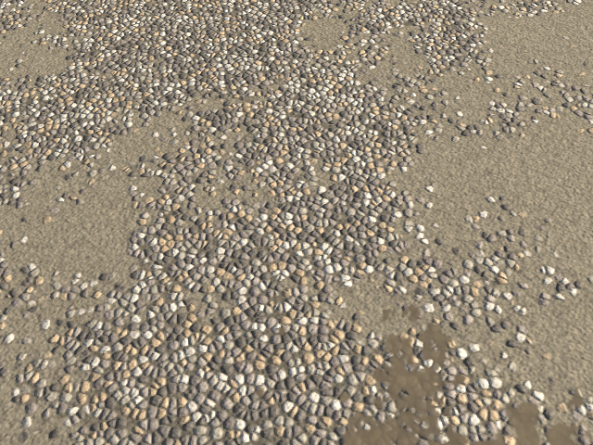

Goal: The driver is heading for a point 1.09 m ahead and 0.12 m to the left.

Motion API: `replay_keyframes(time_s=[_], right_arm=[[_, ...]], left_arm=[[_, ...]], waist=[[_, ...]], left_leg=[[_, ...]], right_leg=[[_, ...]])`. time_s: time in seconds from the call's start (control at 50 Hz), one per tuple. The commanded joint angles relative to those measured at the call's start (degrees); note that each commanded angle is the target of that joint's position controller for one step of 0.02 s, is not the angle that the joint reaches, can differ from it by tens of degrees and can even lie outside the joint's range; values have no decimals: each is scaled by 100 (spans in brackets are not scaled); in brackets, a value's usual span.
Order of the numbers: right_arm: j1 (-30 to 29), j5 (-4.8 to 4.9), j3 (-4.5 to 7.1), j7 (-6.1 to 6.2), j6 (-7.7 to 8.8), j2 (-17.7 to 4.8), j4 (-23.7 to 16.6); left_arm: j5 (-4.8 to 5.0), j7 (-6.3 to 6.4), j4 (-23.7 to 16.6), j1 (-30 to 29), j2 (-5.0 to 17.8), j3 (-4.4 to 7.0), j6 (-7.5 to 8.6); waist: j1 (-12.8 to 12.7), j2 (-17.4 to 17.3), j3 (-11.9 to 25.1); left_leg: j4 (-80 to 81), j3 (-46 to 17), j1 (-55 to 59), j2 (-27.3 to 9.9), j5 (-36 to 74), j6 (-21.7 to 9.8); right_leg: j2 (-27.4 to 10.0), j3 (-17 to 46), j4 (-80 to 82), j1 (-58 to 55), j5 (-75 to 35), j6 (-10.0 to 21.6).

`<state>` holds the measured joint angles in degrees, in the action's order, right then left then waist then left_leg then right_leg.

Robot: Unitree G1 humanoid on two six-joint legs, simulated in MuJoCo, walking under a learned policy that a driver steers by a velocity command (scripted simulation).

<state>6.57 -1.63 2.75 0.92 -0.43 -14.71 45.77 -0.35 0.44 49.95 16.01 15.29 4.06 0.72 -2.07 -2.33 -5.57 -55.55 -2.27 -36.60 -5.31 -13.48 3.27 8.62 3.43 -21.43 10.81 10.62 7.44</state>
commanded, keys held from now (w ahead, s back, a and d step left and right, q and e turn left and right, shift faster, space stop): no key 1.00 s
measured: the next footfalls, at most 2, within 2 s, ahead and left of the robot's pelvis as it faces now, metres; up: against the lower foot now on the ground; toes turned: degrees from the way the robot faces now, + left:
left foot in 0.22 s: +0.15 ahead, +0.13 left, +0.00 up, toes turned -3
right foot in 0.52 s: +0.07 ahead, -0.09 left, +0.00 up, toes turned +1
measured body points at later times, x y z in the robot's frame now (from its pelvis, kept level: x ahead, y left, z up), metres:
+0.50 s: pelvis +0.06 +0.04 +0.00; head +0.08 +0.06 +0.45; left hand +0.14 +0.30 -0.15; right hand +0.14 -0.21 -0.13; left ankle +0.11 +0.13 -0.74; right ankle +0.02 -0.08 -0.74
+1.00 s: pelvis +0.07 +0.02 +0.00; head +0.07 +0.01 +0.45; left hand +0.09 +0.25 -0.15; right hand +0.07 -0.23 -0.15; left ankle +0.11 +0.13 -0.74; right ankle +0.03 -0.09 -0.74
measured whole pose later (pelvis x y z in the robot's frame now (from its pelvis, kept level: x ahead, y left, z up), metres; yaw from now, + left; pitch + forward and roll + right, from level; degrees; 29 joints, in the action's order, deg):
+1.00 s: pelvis +0.07 +0.02 +0.00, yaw -2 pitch -2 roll +0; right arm 14.4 -0.5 0.1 1.3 -0.6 -12.1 63.2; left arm -0.4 2.2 64.5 14.5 10.9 -0.8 0.4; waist 0.9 -0.5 -1.5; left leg -21.3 -0.5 -11.5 0.0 -8.1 0.1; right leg 2.8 2.9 -21.0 4.7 14.4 1.8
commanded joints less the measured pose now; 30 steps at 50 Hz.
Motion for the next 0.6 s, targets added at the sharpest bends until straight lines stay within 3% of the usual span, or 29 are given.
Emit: replay_keyframes(time_s=[0.02,0.14,0.18,0.2,0.22,0.24,0.26,0.28,0.32,0.36,0.44,0.48,0.52,0.54,0.56,0.58,0.6], right_arm=[[220,35,74,20,-16,-450,-247],[184,104,34,77,39,-469,-224],[428,126,29,114,71,-454,-136],[676,106,23,134,103,-414,-45],[930,44,29,166,171,-496,24],[1057,-8,72,204,215,-922,-39],[838,145,13,157,144,-839,-36],[798,132,-63,98,139,-597,-29],[373,72,-156,88,125,-437,-25],[158,59,-166,123,104,-489,40],[436,74,-131,95,67,-643,303],[340,98,-107,85,34,-694,377],[436,111,-102,57,30,-633,446],[511,134,-87,31,21,-596,465],[443,148,-95,19,-3,-510,537],[442,132,-91,22,-14,-504,620],[498,117,-89,22,-14,-471,700]], left_arm=[[-37,57,-261,341,752,132,20],[-122,96,-208,301,731,57,-44],[-91,118,-199,123,729,28,-61],[-28,138,-204,-31,707,0,-59],[34,146,-243,-102,616,-52,-17],[18,145,-317,262,349,-137,19],[56,180,-90,679,392,-85,-135],[-15,193,-21,408,620,-46,-226],[-12,142,52,107,500,-52,-315],[-35,84,194,147,362,-112,-374],[14,127,440,-2,279,-174,-378],[10,148,594,53,219,-210,-337],[-90,160,642,-88,406,-215,-253],[-94,150,661,-192,573,-200,-214],[-38,119,758,-254,503,-216,-183],[-38,111,806,-265,354,-264,-135],[-35,123,868,-263,344,-278,-96]], waist=[[16,673,901],[-39,700,671],[90,698,597],[285,603,588],[412,341,753],[179,-611,1142],[111,-1114,1360],[190,-653,1147],[44,-293,781],[-54,-611,614],[147,-568,756],[55,-505,735],[153,-286,651],[309,-34,489],[298,343,246],[286,424,218],[312,512,244]], left_leg=[[333,127,249,113,249,-71],[1368,148,930,391,-287,-338],[2163,190,1575,494,-303,-472],[2978,192,2160,490,257,-542],[3624,-221,3050,106,1688,-645],[3511,-1387,3808,-1135,4178,-997],[3340,-1989,3590,-1753,5347,-1914],[3558,-2049,3270,-1700,4645,-2103],[3878,-1355,2685,-1096,3031,-1700],[4037,-853,2464,-652,2272,-1365],[3915,-834,2799,-529,1637,-1295],[3841,-823,2639,-435,1045,-1135],[3914,-863,2192,-317,220,-757],[3992,-690,2167,-80,-231,-646],[3977,-465,2463,83,-226,-600],[3807,-423,2764,91,35,-593],[3704,-393,2934,84,292,-606]], right_leg=[[-1648,943,68,-811,-4447,393],[-1828,1152,-295,-981,-4680,497],[-1789,1255,-512,-808,-4485,378],[-1660,1236,-721,-615,-4147,196],[-1439,1174,-1005,-209,-3445,-87],[-915,739,-1757,238,-1051,-325],[-206,317,-2170,403,2282,-441],[-278,325,-2795,519,2675,-489],[-432,407,-2893,399,2172,-639],[-540,231,-2336,169,1775,-802],[-617,-87,-1111,-55,1269,-881],[-661,-201,-161,-419,419,-808],[-1050,300,226,-817,-254,-708],[-1243,506,124,-489,-108,-609],[-1234,538,214,123,281,-531],[-1258,585,393,334,423,-529],[-1268,602,501,400,404,-540]])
